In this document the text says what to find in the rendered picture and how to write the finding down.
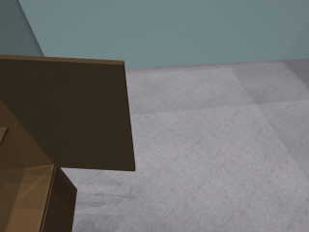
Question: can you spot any cupboard door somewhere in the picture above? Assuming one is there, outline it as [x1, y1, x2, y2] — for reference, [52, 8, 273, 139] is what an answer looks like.
[0, 54, 136, 172]

